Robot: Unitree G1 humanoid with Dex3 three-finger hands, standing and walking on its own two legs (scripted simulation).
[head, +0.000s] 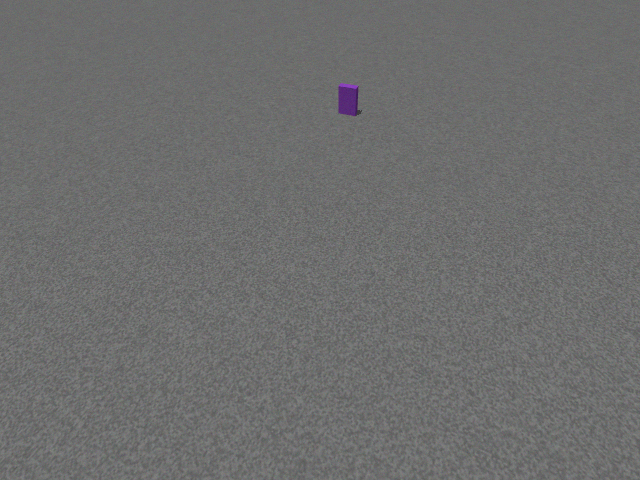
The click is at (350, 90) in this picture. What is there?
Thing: carton on end
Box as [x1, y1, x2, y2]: [338, 83, 357, 115]
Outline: 340,83 338,86 338,112 355,115 357,107 357,86
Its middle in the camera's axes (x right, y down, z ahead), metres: +0.16 -0.84 +2.35
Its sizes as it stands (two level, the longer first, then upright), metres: 0.111 0.041 0.176
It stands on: the floor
